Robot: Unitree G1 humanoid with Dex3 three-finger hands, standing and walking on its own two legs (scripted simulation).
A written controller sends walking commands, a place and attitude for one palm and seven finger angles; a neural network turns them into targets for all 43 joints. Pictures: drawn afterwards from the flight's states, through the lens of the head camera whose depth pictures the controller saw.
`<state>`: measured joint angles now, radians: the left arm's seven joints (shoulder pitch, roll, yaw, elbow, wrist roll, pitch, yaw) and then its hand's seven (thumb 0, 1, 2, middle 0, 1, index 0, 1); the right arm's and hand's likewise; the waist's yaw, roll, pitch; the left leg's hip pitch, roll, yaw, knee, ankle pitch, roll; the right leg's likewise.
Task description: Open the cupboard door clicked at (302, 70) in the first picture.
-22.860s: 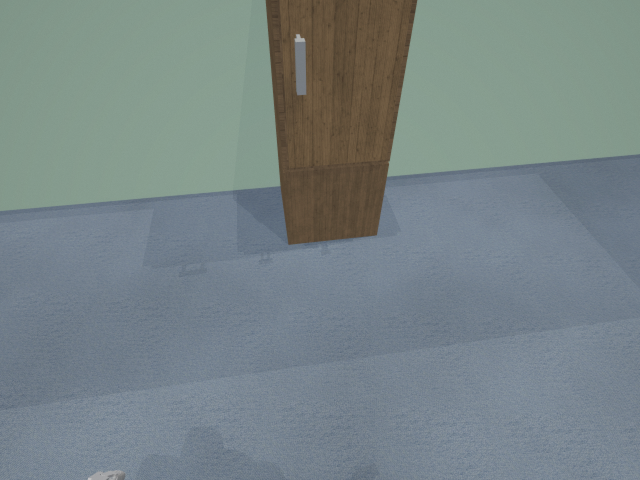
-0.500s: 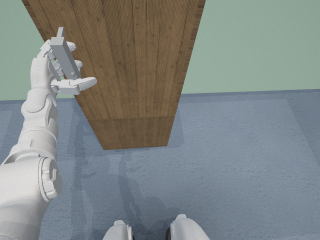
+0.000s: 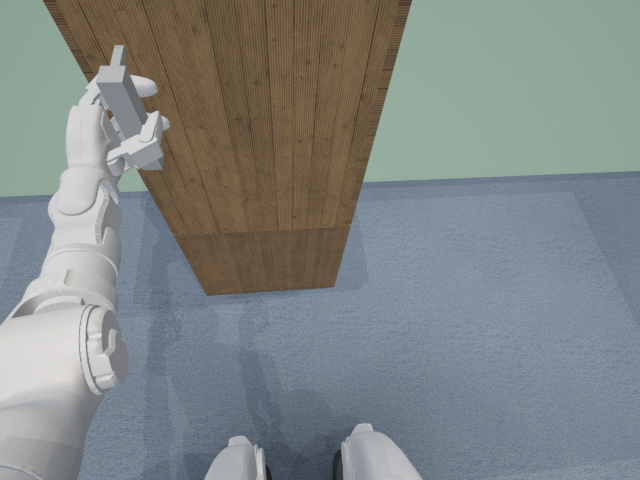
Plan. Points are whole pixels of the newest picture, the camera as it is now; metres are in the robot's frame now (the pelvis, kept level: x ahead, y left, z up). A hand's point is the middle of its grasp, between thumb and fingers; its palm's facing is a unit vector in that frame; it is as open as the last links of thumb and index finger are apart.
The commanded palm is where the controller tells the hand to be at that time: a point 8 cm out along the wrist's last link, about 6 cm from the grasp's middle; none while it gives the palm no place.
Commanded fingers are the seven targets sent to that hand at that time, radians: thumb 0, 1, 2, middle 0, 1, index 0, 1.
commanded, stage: pull the door open along its arc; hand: left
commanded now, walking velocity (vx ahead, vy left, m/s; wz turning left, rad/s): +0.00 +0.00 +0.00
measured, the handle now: (137, 111) +0.56 +0.19 +0.08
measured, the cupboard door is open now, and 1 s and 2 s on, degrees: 0 49 44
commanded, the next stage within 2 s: open thumb and fingers to let go in 0.94 s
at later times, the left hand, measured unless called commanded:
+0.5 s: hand (172, 210) +0.41 +0.13 +0.09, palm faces +0.06 -1.00 +0.03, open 6.5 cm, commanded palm +0.34 +0.18 +0.09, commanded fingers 0.00 0.90 0.90 -0.40 -1.35 -0.40 -1.35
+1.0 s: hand (284, 305) +0.29 +0.02 +0.10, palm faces +0.27 -0.96 -0.04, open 6.9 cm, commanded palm +0.24 +0.06 +0.09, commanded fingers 0.00 0.90 0.90 -0.40 -1.35 -0.40 -1.35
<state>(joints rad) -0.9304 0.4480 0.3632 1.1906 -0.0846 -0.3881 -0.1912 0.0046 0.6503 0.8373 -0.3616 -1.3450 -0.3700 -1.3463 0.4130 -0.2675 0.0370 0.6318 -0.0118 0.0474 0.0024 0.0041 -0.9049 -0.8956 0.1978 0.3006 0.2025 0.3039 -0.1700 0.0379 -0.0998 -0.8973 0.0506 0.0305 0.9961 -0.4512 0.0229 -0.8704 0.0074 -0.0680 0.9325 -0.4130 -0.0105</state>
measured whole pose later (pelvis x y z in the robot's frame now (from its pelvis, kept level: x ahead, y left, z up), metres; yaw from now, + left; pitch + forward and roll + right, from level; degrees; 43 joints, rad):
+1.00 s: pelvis +0.04 -0.05 +0.03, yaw +3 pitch +7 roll +1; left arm 0.30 -0.04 -0.31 -0.12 0.05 -0.07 0.48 0.03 0.60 0.68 -0.26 -1.21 -0.30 -1.28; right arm 0.17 -0.16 0.04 0.48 -0.05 0.07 0.05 0.01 -0.90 -0.90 0.20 0.30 0.20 0.30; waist -0.04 0.05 -0.12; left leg -0.48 0.04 -0.01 0.81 -0.44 -0.04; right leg -0.48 0.01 -0.10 0.83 -0.48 -0.07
